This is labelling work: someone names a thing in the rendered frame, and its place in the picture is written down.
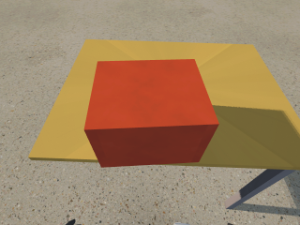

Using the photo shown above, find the table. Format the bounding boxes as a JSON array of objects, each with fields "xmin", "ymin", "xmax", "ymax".
[{"xmin": 28, "ymin": 39, "xmax": 300, "ymax": 209}]

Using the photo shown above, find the carton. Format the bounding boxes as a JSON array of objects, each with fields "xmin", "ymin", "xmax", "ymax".
[{"xmin": 84, "ymin": 59, "xmax": 219, "ymax": 168}]

